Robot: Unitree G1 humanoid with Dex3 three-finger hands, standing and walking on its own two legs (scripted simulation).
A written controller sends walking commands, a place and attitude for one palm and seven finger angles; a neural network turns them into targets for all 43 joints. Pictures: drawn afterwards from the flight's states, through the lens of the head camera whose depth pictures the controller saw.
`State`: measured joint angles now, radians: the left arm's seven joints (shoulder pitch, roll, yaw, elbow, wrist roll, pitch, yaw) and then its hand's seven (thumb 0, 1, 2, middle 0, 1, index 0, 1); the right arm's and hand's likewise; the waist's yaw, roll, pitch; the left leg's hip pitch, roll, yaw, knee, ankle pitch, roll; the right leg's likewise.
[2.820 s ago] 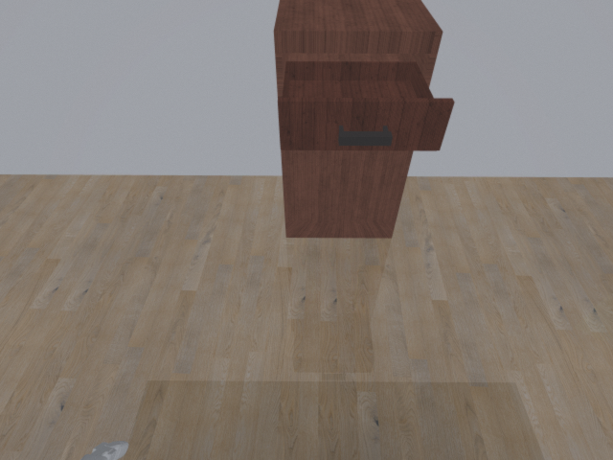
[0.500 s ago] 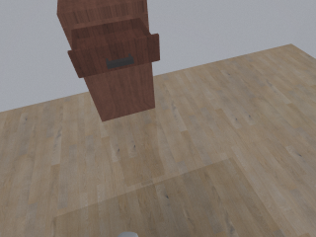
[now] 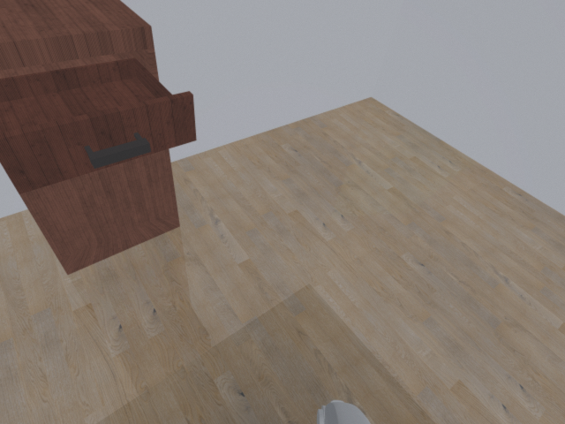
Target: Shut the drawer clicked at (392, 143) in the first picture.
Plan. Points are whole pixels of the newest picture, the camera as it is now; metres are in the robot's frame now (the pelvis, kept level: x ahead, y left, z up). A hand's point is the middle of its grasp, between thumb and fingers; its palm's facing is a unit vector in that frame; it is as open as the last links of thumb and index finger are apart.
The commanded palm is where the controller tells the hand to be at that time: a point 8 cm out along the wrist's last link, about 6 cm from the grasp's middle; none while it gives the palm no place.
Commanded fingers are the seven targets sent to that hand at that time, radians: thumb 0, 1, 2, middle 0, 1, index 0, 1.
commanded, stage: walk to a spot facing it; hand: left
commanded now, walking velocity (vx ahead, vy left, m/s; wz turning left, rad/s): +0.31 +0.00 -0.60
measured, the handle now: (117, 147) +0.67 +0.44 -0.04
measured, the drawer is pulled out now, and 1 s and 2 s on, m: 0.29 0.29 0.29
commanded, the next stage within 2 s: turn to face it in 0.70 s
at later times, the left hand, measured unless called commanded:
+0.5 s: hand (251, 319) +0.36 +0.07 -0.19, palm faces -0.30 -0.94 -0.14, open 7.4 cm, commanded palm none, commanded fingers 0.00 0.90 0.90 -0.20 -0.30 -0.20 -0.30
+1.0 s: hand (234, 264) +0.49 +0.13 -0.19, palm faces -0.37 -0.92 -0.16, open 7.4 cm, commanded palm none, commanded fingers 0.00 0.90 0.90 -0.20 -0.30 -0.20 -0.30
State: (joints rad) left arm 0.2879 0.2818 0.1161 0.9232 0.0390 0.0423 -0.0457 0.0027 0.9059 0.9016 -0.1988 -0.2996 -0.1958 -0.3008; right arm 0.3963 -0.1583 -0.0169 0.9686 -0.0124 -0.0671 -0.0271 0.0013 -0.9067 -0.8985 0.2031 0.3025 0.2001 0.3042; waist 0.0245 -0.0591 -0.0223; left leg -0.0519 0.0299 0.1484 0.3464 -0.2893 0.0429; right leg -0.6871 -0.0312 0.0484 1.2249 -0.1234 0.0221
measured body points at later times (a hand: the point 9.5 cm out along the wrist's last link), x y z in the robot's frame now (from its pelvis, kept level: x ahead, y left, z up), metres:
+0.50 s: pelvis +0.20 -0.06 -0.03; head +0.24 -0.05 +0.42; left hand +0.38 +0.12 -0.18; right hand +0.08 -0.25 -0.17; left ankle +0.15 +0.09 -0.64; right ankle +0.23 -0.13 -0.75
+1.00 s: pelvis +0.38 -0.03 -0.01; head +0.41 -0.01 +0.44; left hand +0.51 +0.18 -0.17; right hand +0.35 -0.27 -0.13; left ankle +0.44 +0.05 -0.75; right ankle +0.30 -0.16 -0.68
